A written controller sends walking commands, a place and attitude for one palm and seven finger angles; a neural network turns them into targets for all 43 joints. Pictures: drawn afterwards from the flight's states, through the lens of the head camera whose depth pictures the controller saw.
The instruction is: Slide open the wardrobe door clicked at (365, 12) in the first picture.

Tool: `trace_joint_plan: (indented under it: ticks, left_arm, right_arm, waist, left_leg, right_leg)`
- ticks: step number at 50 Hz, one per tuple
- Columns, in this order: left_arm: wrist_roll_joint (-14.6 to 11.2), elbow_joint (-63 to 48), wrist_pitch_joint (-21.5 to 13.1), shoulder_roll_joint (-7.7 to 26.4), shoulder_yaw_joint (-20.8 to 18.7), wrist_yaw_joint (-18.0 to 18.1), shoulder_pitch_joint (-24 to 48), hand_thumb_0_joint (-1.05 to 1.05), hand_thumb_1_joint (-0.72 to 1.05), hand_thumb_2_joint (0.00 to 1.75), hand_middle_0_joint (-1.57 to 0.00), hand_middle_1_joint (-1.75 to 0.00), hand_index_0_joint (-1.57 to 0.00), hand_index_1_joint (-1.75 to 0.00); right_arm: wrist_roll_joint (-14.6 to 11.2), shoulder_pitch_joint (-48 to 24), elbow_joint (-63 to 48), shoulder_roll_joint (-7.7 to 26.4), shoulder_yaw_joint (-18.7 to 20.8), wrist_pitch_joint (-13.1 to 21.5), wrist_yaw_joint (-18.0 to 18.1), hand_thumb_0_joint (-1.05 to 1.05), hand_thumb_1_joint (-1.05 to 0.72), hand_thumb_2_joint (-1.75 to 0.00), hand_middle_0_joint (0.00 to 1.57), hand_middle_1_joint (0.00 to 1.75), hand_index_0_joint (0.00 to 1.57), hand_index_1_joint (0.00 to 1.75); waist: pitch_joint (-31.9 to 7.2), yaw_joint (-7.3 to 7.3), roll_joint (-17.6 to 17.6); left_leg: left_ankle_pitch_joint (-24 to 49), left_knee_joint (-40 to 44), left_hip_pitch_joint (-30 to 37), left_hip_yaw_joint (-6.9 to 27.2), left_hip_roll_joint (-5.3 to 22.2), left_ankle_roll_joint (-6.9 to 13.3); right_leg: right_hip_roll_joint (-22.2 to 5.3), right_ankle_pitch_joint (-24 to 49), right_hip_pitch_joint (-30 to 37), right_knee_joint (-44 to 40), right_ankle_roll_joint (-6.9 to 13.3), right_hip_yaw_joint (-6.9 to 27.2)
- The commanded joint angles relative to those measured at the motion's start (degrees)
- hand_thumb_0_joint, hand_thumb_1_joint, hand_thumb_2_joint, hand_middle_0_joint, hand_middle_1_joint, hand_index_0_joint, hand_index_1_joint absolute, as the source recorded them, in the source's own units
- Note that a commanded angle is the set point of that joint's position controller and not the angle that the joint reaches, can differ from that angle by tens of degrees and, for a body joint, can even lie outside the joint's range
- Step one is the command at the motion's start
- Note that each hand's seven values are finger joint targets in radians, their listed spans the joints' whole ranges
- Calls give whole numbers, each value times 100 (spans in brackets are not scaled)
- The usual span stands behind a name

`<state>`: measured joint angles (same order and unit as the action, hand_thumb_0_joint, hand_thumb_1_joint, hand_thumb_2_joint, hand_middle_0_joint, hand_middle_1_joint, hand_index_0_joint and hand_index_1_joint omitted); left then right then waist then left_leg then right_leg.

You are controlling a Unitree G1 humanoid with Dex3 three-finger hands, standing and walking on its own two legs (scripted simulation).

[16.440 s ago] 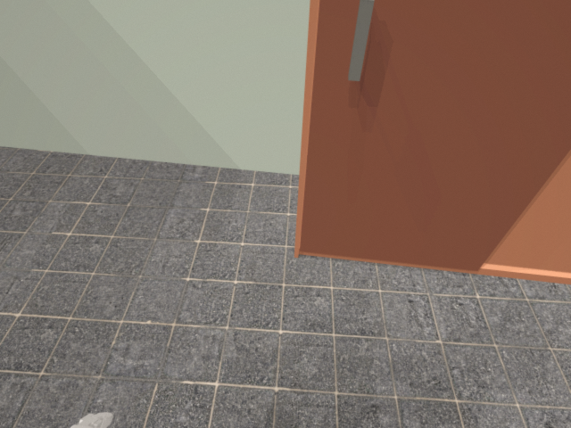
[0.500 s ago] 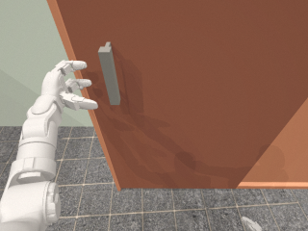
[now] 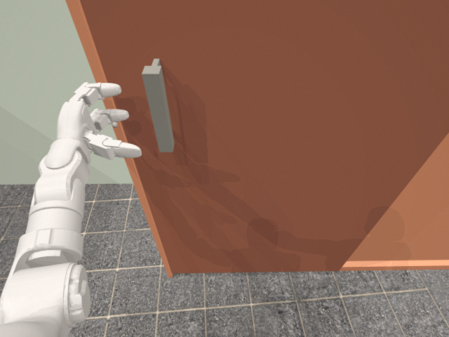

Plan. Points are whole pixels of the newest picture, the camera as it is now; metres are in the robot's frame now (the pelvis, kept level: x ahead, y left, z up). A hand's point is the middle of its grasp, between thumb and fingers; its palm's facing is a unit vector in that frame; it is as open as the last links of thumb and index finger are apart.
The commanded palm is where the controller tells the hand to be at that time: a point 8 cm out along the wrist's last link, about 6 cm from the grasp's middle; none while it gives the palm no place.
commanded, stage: move the hooked fingers beside the handle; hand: left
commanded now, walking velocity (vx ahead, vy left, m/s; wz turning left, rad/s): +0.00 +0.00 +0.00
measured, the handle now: (161, 107) +0.49 +0.14 +0.17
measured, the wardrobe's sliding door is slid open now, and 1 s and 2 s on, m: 0.00 0.00 0.00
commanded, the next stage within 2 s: feel for the door with the fingertips in 0.60 s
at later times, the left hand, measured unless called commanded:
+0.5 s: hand (121, 123) +0.44 +0.20 +0.17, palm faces +0.10 -0.99 -0.01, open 14.0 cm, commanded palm +0.41 +0.24 +0.17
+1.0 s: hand (134, 126) +0.42 +0.17 +0.18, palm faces +0.07 -1.00 +0.01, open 14.0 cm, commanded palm +0.40 +0.21 +0.17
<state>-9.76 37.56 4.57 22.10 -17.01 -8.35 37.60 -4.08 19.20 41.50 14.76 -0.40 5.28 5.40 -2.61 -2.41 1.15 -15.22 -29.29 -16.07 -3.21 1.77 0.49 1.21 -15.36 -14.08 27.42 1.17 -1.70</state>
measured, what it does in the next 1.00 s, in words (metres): stands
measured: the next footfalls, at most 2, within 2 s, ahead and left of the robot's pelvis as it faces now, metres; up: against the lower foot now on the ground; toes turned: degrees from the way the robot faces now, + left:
none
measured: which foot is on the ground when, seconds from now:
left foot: down 0.00-1.00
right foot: down 0.00-1.00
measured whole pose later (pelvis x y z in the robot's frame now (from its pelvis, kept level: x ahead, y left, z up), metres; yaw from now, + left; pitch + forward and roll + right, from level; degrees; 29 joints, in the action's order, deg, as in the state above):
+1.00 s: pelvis -0.01 +0.00 +0.00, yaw +1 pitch +2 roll -1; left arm -9.4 39.6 5.4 17.2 -11.9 -4.6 41.3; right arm -3.9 15.8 41.6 14.2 -0.9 5.8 5.0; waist -2.4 -1.9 1.2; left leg -14.7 -29.8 -16.6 -2.0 1.3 0.6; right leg 0.8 -15.1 -14.0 27.5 1.1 -2.9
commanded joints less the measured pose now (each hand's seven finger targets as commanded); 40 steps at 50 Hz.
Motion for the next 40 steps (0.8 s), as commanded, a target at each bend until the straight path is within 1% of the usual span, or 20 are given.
trace_joint_plan:
  ticks: [1, 3, 5, 6, 11, 13, 15, 18, 19, 20, 22, 24, 27, 30, 32, 33, 34, 36, 37, 40]
  left_arm:
    - [-101, -1204, -242, 1113, 0, -76, 2920, 0, -50, 30, -30, -120, -30, -120]
    - [-55, -775, -63, 1077, 57, -32, 2990, 0, -50, 30, -30, -120, -30, -120]
    - [0, -554, 26, 1001, 138, 35, 3180, 0, -50, 30, -30, -120, -30, -120]
    - [12, -628, -1, 814, 338, 55, 3464, 0, -50, 30, -30, -120, -30, -120]
    - [-55, -1183, -495, 964, 118, 175, 3785, 0, -50, 30, -30, -120, -30, -120]
    - [-49, -963, -599, 1155, -14, 201, 3683, 0, -50, 30, -30, -120, -30, -120]
    - [21, -641, -562, 995, 82, 235, 3651, 0, -50, 30, -30, -120, -30, -120]
    - [186, 8, -398, 1427, -279, 293, 3178, 0, -50, 30, -30, -120, -30, -120]
    - [209, -100, -373, 1208, -43, 281, 3393, 0, -50, 30, -30, -120, -30, -120]
    - [219, -60, -354, 1197, -105, 288, 3276, 0, -50, 30, -30, -120, -30, -120]
    - [168, -358, -415, 914, 140, 226, 3339, 0, -50, 30, -30, -120, -30, -120]
    - [93, -761, -565, 1167, -63, 172, 3325, 0, -50, 30, -30, -120, -30, -120]
    - [-31, -1199, -674, 1044, 5, 88, 3446, 0, -50, 30, -30, -120, -30, -120]
    - [-21, -1329, -621, 936, 126, 112, 3350, 0, -50, 30, -30, -120, -30, -120]
    - [-16, -1000, -424, 839, 146, 148, 3151, 0, -50, 30, -30, -120, -30, -120]
    - [16, -858, -334, 1025, -5, 172, 3017, 0, -50, 30, -30, -120, -30, -120]
    - [26, -790, -238, 985, 30, 177, 3014, 0, -50, 30, -30, -120, -30, -120]
    - [28, -760, -131, 973, 0, 204, 2980, 0, -50, 30, -30, -120, -30, -120]
    - [23, -878, -120, 823, 131, 208, 3086, 0, -50, 30, -30, -120, -30, -120]
    - [-3, -1152, -219, 884, 56, 235, 3040, 0, -50, 30, -30, -120, -30, -120]
  right_arm:
    - [-44, -376, -682, 829, 243, 295, 85, 0, -90, -90, 20, 30, 20, 30]
    - [-41, -373, -616, 873, 217, 272, 89, 0, -90, -90, 20, 30, 20, 30]
    - [-44, -393, -609, 842, 197, 262, 82, 0, -90, -90, 20, 30, 20, 30]
    - [-36, -410, -611, 829, 180, 273, 75, 0, -90, -90, 20, 30, 20, 30]
    - [38, -318, -629, 815, 235, 383, 48, 0, -90, -90, 20, 30, 20, 30]
    - [49, -272, -601, 856, 213, 375, 55, 0, -90, -90, 20, 30, 20, 30]
    - [38, -301, -585, 809, 187, 378, 33, 0, -90, -90, 20, 30, 20, 30]
    - [49, -245, -586, 893, 182, 286, 15, 0, -90, -90, 20, 30, 20, 30]
    - [42, -275, -623, 853, 166, 277, -1, 0, -90, -90, 20, 30, 20, 30]
    - [38, -227, -634, 832, 189, 271, -11, 0, -90, -90, 20, 30, 20, 30]
    - [33, -235, -714, 812, 200, 285, -34, 0, -90, -90, 20, 30, 20, 30]
    - [39, -220, -765, 852, 246, 301, -22, 0, -90, -90, 20, 30, 20, 30]
    - [24, -227, -737, 818, 278, 341, 10, 0, -90, -90, 20, 30, 20, 30]
    - [9, -263, -672, 802, 268, 343, 17, 0, -90, -90, 20, 30, 20, 30]
    - [-8, -290, -608, 798, 252, 323, 14, 0, -90, -90, 20, 30, 20, 30]
    - [7, -271, -587, 850, 255, 295, 20, 0, -90, -90, 20, 30, 20, 30]
    - [-7, -328, -612, 832, 232, 281, 17, 0, -90, -90, 20, 30, 20, 30]
    - [-3, -349, -631, 819, 230, 261, 27, 0, -90, -90, 20, 30, 20, 30]
    - [2, -371, -657, 799, 219, 262, 19, 0, -90, -90, 20, 30, 20, 30]
    - [12, -381, -707, 791, 240, 278, 17, 0, -90, -90, 20, 30, 20, 30]
  waist:
    - [-1441, -74, 81]
    - [-1043, -118, 7]
    - [-917, -144, 137]
    - [-904, -230, 235]
    - [-2014, -115, 187]
    - [-1968, -110, -53]
    - [-1704, -105, -30]
    - [-1386, 8, -81]
    - [-1391, -54, 138]
    - [-1467, -19, 100]
    - [-1564, -69, 130]
    - [-1886, -17, 86]
    - [-2075, -47, 17]
    - [-1868, -58, 221]
    - [-1478, -75, 144]
    - [-1387, -34, 5]
    - [-1304, -30, 50]
    - [-1285, -20, -34]
    - [-1348, -33, 66]
    - [-1640, 9, -44]
  left_leg:
    - [1445, 207, 874, 264, -110, 140]
    - [1088, 257, 689, 307, -120, 135]
    - [881, 280, 612, 357, -118, 116]
    - [811, 275, 664, 386, -119, 109]
    - [1511, 140, 1247, 469, -78, 66]
    - [1558, 160, 1155, 483, -68, 70]
    - [1363, 217, 937, 455, -68, 65]
    - [1209, 269, 593, 398, -96, 75]
    - [1311, 268, 623, 373, -97, 70]
    - [1418, 228, 655, 368, -95, 64]
    - [1469, 207, 777, 379, -77, 57]
    - [1718, 185, 932, 391, -53, 65]
    - [1911, 133, 1157, 389, -49, 83]
    - [1934, 160, 1173, 393, -46, 68]
    - [1647, 213, 972, 366, -57, 77]
    - [1517, 232, 860, 360, -81, 95]
    - [1391, 280, 754, 339, -90, 97]
    - [1317, 286, 706, 333, -103, 105]
    - [1358, 276, 759, 322, -114, 105]
    - [1569, 215, 889, 319, -109, 114]
  right_leg:
    - [30, 1704, 111, -310, -11, 55]
    - [24, 1243, -127, -387, -11, 25]
    - [7, 943, -310, -409, 3, 21]
    - [3, 835, -418, -424, 9, 25]
    - [49, 1373, -81, -226, 51, 6]
    - [58, 1418, 10, -207, 35, -7]
    - [40, 1275, -83, -219, 25, -7]
    - [14, 1198, -18, -238, 31, 6]
    - [-17, 1319, -53, -220, 35, 10]
    - [0, 1411, -8, -196, 48, 7]
    - [22, 1436, -28, -203, 46, 5]
    - [30, 1666, 181, -172, 53, 14]
    - [78, 1855, 226, -182, 39, 34]
    - [81, 1803, 150, -219, 36, 3]
    - [79, 1606, 9, -295, 28, -13]
    - [70, 1523, 72, -325, 25, -17]
    - [39, 1457, 47, -338, 23, -2]
    - [38, 1397, 49, -350, 25, 2]
    - [35, 1440, 60, -346, 31, 10]
    - [34, 1686, 234, -293, 30, 30]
